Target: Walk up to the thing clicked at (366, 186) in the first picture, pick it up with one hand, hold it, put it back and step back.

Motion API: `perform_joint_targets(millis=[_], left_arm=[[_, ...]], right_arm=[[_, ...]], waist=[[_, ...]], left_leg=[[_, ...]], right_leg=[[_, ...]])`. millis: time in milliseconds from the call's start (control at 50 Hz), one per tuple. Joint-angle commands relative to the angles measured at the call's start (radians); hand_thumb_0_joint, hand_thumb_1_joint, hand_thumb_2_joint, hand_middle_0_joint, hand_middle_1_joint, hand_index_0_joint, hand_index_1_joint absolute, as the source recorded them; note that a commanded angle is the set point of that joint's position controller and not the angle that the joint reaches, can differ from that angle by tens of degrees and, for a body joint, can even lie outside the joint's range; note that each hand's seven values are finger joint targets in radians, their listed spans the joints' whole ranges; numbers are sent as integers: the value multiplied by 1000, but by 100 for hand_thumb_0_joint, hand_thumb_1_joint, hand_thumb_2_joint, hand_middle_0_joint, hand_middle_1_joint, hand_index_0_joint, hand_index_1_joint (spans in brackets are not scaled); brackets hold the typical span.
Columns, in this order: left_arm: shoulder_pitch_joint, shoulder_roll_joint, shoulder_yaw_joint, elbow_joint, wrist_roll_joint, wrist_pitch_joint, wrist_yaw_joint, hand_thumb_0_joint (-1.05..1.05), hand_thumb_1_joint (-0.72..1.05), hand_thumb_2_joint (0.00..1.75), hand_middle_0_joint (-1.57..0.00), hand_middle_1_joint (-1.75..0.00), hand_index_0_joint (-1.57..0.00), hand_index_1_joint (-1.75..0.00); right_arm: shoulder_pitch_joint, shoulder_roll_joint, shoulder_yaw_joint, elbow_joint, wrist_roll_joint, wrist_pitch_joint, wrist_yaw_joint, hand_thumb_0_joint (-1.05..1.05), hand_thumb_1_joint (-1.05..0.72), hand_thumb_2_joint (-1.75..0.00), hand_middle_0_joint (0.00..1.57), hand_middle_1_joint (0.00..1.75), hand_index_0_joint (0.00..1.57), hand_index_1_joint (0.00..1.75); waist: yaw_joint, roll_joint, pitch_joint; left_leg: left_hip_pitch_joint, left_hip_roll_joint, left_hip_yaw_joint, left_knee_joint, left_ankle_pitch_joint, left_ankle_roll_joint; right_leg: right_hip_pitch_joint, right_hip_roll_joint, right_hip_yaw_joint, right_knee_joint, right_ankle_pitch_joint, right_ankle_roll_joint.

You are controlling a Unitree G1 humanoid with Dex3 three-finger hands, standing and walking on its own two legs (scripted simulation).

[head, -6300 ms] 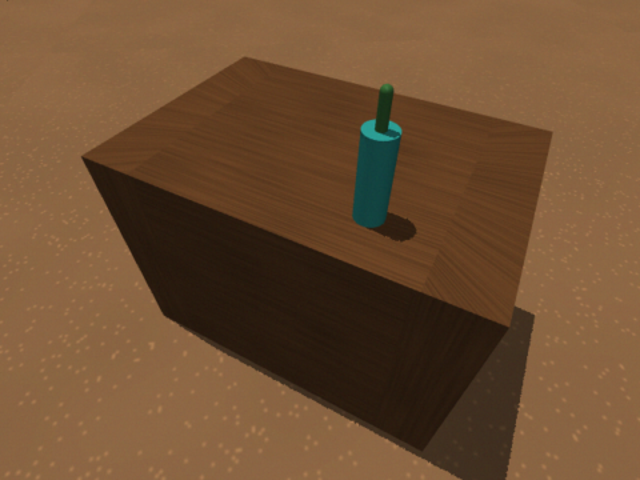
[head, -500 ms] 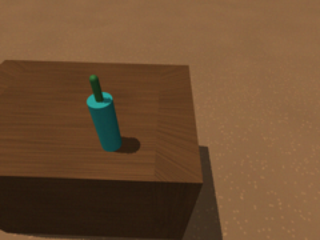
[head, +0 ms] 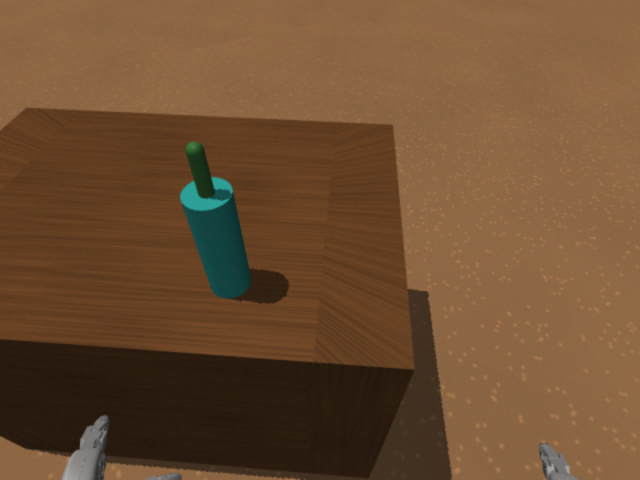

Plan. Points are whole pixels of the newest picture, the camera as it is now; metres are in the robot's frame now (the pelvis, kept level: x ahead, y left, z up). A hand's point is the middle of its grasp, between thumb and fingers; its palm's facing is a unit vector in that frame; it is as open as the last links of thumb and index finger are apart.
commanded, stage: rise first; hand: left
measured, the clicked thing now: (215, 225) +0.47 +0.18 +0.06
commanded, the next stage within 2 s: go down in 1.34 s
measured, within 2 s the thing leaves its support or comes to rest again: neither
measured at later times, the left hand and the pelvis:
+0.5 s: hand (113, 447) +0.19 +0.24 +0.00, palm faces +0.27 -0.90 -0.34, open 17.4 cm; pelvis +0.01 -0.01 +0.00, yaw +1 degrees
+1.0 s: hand (84, 449) +0.17 +0.24 +0.06, palm faces +0.30 -0.87 -0.38, open 17.6 cm; pelvis -0.01 -0.01 +0.00, yaw +2 degrees
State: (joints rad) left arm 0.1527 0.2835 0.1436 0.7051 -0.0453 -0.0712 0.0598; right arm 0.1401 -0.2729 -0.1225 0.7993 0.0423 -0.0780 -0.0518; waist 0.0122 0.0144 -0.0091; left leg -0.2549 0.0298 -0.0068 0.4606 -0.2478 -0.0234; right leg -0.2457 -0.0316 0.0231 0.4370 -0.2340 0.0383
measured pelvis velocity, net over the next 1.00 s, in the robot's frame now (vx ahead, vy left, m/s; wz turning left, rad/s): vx -0.01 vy -0.01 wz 0.03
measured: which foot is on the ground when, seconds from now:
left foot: down 0.00-1.00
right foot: down 0.00-1.00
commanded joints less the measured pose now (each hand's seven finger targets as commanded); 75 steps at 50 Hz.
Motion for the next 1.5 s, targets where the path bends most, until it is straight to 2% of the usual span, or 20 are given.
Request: perform_joint_targets(millis=[0, 260, 440, 480, 520, 580, 640, 680, 720, 760, 1000, 1020, 1080, 1160, 1200, 1240, 1360, 1440, 1460, 1480], left_arm=[[-94, 196, 62, -300, 2, -39, 26, 0, -38, 6, -5, -4, -5, -4], [168, 167, 102, -614, -2, -59, 16, 0, -51, 0, -3, -4, -4, -3], [186, 170, 126, -815, -4, -96, -4, 0, -53, 1, -3, -4, -4, -3], [217, 176, 142, -816, -4, -101, -2, 0, -53, 1, -3, -4, -3, -4], [215, 183, 151, -859, -2, -111, -4, 0, -54, 1, -4, -4, -4, -4], [233, 187, 161, -880, -3, -124, -7, 0, -55, 2, -4, -4, -3, -4], [231, 175, 156, -916, -2, -140, -16, 0, -56, 2, -4, -4, -4, -4], [251, 198, 188, -906, -6, -144, -14, 0, -57, 2, -5, -4, -4, -5], [245, 183, 171, -949, -3, -158, -22, 0, -56, 2, -4, -4, -4, -5], [255, 187, 181, -945, -6, -166, -21, 0, -56, 3, -4, -5, -4, -5], [263, 198, 204, -989, -3, -209, -23, 0, -57, 4, -4, -4, -3, -5], [263, 169, 174, -1012, 0, -213, -27, 0, -57, 5, -4, -4, -3, -5], [265, 204, 211, -993, -2, -218, -23, 0, -57, 5, -4, -4, -3, -5], [286, 197, 210, -1028, -3, -232, -24, 0, -58, 6, -4, -4, -3, -5], [272, 187, 197, -1049, -1, -238, -29, 0, -58, 7, -4, -4, -3, -6], [285, 199, 220, -1038, -4, -240, -25, 0, -59, 7, -4, -4, -3, -6], [266, 194, 209, -1092, -5, -251, -31, 0, -59, 8, -4, -5, -3, -6], [262, 227, 249, -1091, -7, -255, -27, 0, -61, 1, -7, -8, -8, -7], [233, 119, 214, -1109, -34, -287, -55, 0, -61, 3, -7, -7, -7, -8], [255, 127, 224, -1044, -41, -286, -69, 0, -61, 3, -8, -9, -7, -9]], right_arm=[[-112, -127, -14, -262, 0, -36, -15, 0, 37, -7, 5, 5, 5, 5], [119, -102, -33, -348, -13, -44, -15, 0, 54, -2, 5, 5, 5, 5], [45, -67, -17, -354, -20, -50, -1, 0, 55, -2, 5, 5, 5, 5], [30, -121, -64, -360, -26, -55, -9, 0, 55, -2, 5, 5, 5, 5], [23, -81, -25, -367, -25, -56, -4, 0, 54, -2, 5, 5, 5, 5], [16, -133, -78, -365, -28, -58, -10, 0, 54, -2, 5, 5, 5, 5], [46, -44, -13, -322, -26, -58, 1, 0, 53, -3, 5, 5, 5, 5], [29, -131, -88, -322, -29, -62, -8, 0, 52, -3, 5, 5, 5, 5], [16, -63, -26, -330, -25, -68, 3, 0, 53, -3, 5, 5, 5, 5], [17, -113, -79, -314, -25, -73, -4, 0, 53, -3, 5, 5, 5, 5], [1, -112, -79, -322, -28, -99, -5, 0, 54, -3, 5, 5, 5, 5], [15, -60, -35, -322, -27, -99, 2, 0, 54, -4, 5, 5, 5, 5], [13, -128, -100, -292, -30, -98, -5, 0, 54, -4, 5, 5, 5, 5], [10, -120, -100, -322, -26, -105, -2, 0, 53, -4, 5, 5, 5, 5], [15, -60, -43, -321, -22, -104, 8, 0, 54, -4, 5, 5, 5, 5], [28, -109, -93, -308, -24, -104, 4, 0, 53, -5, 5, 5, 5, 5], [23, -65, -50, -330, -21, -113, 12, 0, 54, -5, 5, 5, 5, 5], [25, -116, -99, -316, -23, -112, 5, 0, 50, -5, 5, 5, 5, 5], [-2, -42, -24, -325, -32, -110, 23, 0, 50, -5, 5, 5, 5, 5], [-12, -47, -30, -328, -30, -113, 24, 0, 49, -6, 5, 5, 5, 5]], waist=[[10, -17, -141], [0, 4, -55], [23, 30, -44], [18, -2, -53], [27, 8, -58], [19, -8, -47], [35, 13, -4], [24, -1, -6], [35, 12, -16], [24, 4, 2], [20, -20, -23], [23, -28, -16], [28, -3, -3], [27, 0, -36], [43, 7, -7], [35, 18, 2], [32, 17, -12], [34, 20, -27], [28, -5, -62], [32, -39, -46]], left_leg=[[71, -26, 55, -67, 224, 19], [130, -26, 61, -82, 272, 19], [135, -28, 56, -92, 233, 20], [144, -25, 53, -86, 252, 22], [143, -29, 53, -83, 255, 25], [147, -30, 52, -90, 226, 26], [120, -33, 54, -98, 184, 26], [122, -30, 49, -102, 168, 25], [128, -32, 50, -101, 170, 27], [126, -33, 49, -105, 152, 25], [135, -37, 44, -100, 142, 33], [135, -35, 41, -101, 150, 34], [120, -36, 43, -105, 132, 29], [142, -36, 43, -100, 173, 30], [125, -34, 40, -105, 167, 26], [116, -34, 41, -109, 148, 24], [125, -37, 41, -105, 141, 28], [131, -35, 41, -100, 159, 26], [94, -38, 36, -44, 154, 22], [85, -40, 36, -36, 146, 25]], right_leg=[[85, 29, -63, -53, 204, -35], [109, 33, -84, -61, 252, -38], [131, 30, -85, -71, 203, -40], [134, 31, -86, -67, 224, -37], [145, 28, -86, -68, 228, -36], [129, 28, -87, -72, 200, -36], [113, 28, -90, -84, 154, -38], [108, 29, -92, -82, 139, -38], [120, 27, -91, -83, 138, -40], [98, 30, -92, -85, 119, -38], [109, 26, -93, -87, 113, -34], [111, 27, -97, -85, 121, -34], [103, 26, -95, -86, 102, -36], [121, 24, -94, -78, 143, -35], [119, 30, -100, -76, 130, -39], [114, 31, -100, -76, 116, -40], [112, 30, -100, -79, 106, -38], [115, 29, -96, -72, 125, -39], [88, 27, -90, -37, 117, -30], [88, 24, -91, -36, 108, -24]])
